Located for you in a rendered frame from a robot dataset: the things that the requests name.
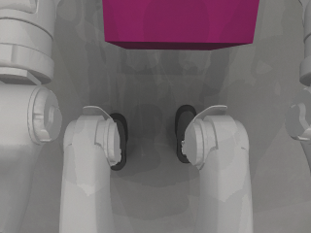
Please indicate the left robot upper arm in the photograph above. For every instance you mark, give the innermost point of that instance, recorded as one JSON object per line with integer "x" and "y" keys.
{"x": 29, "y": 118}

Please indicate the right robot upper arm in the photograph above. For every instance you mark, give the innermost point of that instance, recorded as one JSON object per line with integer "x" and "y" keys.
{"x": 298, "y": 121}

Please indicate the right robot forearm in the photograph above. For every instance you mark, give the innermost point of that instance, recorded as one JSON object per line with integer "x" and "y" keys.
{"x": 305, "y": 64}

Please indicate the robot right shin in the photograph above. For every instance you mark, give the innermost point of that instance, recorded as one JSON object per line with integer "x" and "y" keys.
{"x": 217, "y": 110}

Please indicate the left robot forearm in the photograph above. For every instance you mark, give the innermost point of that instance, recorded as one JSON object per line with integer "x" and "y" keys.
{"x": 26, "y": 36}

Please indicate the carton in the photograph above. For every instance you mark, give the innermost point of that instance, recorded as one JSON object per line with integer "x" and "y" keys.
{"x": 179, "y": 24}

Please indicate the robot right foot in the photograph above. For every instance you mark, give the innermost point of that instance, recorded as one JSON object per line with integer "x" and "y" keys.
{"x": 184, "y": 115}

